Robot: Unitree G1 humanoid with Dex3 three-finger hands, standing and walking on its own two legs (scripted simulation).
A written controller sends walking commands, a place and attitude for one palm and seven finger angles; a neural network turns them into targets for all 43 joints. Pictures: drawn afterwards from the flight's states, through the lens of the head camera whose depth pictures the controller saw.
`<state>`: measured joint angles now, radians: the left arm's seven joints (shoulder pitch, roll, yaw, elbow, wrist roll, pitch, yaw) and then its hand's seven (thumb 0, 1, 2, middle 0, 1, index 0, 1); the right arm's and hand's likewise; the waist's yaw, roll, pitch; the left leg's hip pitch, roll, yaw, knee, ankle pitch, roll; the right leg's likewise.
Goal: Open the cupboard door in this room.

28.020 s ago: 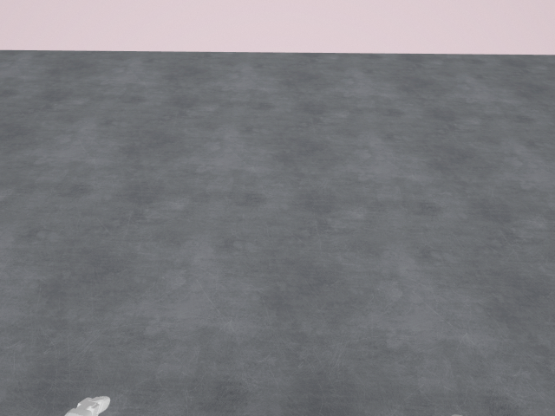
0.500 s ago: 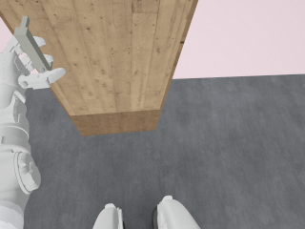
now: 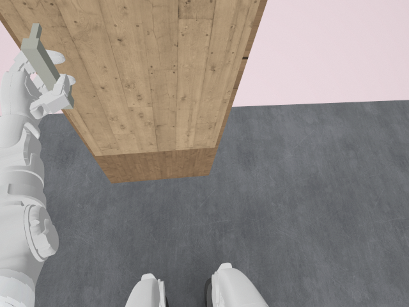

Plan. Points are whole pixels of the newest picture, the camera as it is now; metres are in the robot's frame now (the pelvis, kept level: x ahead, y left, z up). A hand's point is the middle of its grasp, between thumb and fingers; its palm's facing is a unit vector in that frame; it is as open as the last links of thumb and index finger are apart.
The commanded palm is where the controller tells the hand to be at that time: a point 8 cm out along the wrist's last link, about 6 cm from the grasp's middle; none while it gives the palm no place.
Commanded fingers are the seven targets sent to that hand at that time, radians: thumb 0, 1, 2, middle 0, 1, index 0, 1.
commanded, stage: pull the door open along its arc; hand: left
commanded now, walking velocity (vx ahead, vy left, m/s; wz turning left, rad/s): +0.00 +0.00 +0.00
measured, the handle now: (53, 70) +0.56 +0.25 +0.07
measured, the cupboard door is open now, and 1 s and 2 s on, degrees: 0 47 45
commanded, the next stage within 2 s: open thumb and fingers to let go in 0.86 s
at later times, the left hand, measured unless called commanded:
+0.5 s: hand (80, 149) +0.38 +0.18 +0.07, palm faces +0.21 -0.97 +0.08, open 6.3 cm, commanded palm +0.33 +0.22 +0.07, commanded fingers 0.00 0.90 0.90 -0.40 -1.35 -0.40 -1.35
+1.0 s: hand (163, 222) +0.26 +0.05 +0.07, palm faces +0.39 -0.92 -0.03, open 6.3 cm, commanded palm +0.22 +0.10 +0.07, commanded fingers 0.00 0.69 0.81 -0.38 -1.33 -0.38 -1.33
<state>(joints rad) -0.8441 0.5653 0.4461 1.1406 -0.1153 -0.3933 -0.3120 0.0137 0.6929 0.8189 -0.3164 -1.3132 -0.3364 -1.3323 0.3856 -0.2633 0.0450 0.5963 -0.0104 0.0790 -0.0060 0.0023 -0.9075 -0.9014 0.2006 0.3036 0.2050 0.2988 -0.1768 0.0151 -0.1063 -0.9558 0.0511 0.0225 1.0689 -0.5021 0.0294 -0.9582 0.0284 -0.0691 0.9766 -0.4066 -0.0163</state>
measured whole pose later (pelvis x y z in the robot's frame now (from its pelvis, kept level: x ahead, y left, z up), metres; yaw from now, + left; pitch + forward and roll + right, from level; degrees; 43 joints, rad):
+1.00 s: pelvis +0.01 -0.04 +0.02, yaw +5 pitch +11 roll +0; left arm 0.29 -0.07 -0.26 0.01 0.12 -0.27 0.53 0.01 0.66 0.75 -0.31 -1.31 -0.34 -1.33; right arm 0.20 -0.17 0.02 0.51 -0.08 -0.01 0.02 0.01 -0.91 -0.90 0.20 0.30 0.20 0.30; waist -0.01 0.03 -0.14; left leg -0.66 0.02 -0.02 0.96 -0.48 -0.03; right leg -0.68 0.00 -0.11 0.96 -0.46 -0.07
